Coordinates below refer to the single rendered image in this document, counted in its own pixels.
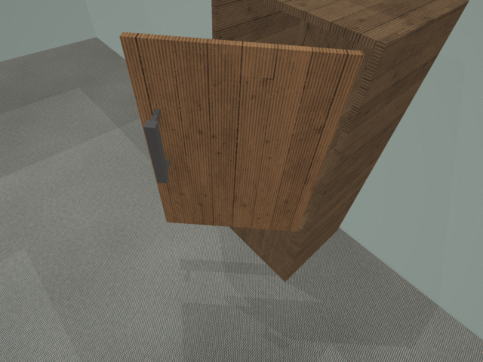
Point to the cupboard door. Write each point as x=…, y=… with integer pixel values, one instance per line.
x=246, y=125

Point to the handle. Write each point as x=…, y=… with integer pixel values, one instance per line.
x=156, y=150

